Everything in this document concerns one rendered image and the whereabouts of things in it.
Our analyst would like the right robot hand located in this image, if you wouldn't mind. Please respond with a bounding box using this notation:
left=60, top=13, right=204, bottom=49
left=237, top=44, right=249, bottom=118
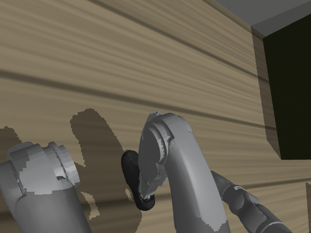
left=211, top=171, right=235, bottom=202

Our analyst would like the right robot foot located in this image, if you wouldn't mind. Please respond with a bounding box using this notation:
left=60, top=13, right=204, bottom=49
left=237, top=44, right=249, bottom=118
left=121, top=150, right=155, bottom=211

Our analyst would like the right robot arm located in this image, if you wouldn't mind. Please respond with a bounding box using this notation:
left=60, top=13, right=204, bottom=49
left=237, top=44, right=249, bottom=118
left=223, top=185, right=293, bottom=233

